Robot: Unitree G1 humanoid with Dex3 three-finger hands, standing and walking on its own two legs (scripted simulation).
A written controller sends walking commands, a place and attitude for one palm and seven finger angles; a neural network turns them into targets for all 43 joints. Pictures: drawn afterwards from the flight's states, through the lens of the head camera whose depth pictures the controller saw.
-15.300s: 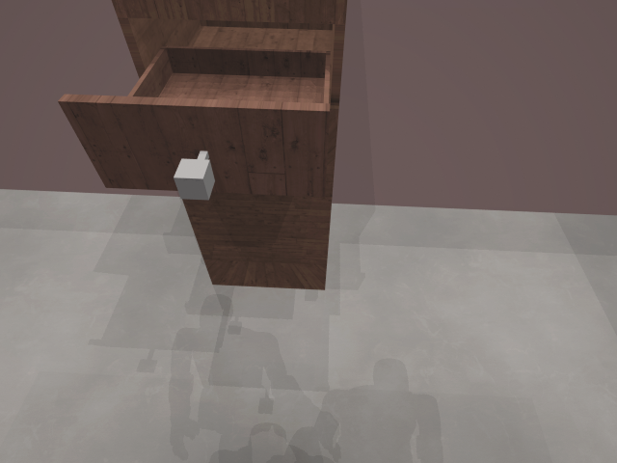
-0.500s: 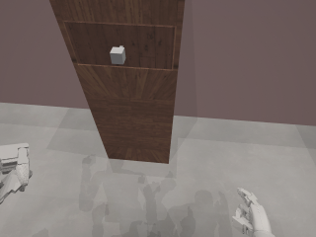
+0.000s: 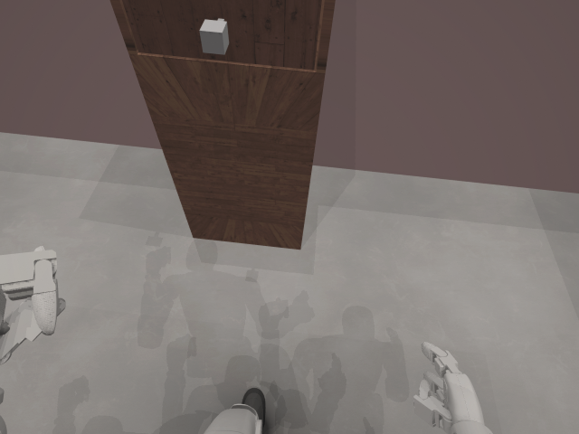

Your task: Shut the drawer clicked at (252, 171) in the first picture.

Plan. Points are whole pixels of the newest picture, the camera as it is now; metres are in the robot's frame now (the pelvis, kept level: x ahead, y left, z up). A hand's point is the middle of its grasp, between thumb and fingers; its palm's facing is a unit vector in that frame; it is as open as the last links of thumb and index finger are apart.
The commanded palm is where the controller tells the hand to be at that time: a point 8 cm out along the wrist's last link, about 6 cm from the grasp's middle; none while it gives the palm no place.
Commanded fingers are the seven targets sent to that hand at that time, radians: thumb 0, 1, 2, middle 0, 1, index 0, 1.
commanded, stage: step back with the hand held close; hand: left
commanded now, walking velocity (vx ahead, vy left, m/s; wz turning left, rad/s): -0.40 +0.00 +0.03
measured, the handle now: (217, 31) +0.78 +0.22 +0.11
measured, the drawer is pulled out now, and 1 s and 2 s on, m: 0.00 0.00 0.00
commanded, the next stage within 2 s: stop stepping back and stand still in 0.12 s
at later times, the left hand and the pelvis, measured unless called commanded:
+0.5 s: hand out of the picture +0.12 +0.30 +0.18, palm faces +0.38 -0.85 -0.37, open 3.3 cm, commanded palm +0.03 +0.34 +0.19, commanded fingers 0.00 0.90 0.90 -1.40 -1.60 -1.40 -1.60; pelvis -0.08 +0.05 +0.01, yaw +3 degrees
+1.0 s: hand out of the picture +0.04 +0.32 +0.19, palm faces +0.24 -0.87 -0.44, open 3.2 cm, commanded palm -0.01 +0.38 +0.19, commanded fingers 0.00 0.90 0.90 -1.40 -1.60 -1.40 -1.60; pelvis -0.14 +0.10 +0.02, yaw +0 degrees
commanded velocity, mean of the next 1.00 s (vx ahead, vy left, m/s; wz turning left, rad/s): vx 0.05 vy -0.12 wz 0.01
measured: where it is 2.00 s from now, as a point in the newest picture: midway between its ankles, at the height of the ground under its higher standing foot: outside the picture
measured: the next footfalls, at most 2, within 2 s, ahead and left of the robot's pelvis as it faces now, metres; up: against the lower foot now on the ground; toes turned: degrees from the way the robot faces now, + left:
right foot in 0.58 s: -0.10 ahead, -0.04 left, +0.00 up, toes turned -3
left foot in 0.72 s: -0.04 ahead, +0.19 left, +0.00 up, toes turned +2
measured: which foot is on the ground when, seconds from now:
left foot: down 0.00-0.54, up 0.56-0.70, down 0.72-1.00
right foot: down 0.00-0.36, up 0.38-0.56, down 0.58-0.72, up 0.74-1.00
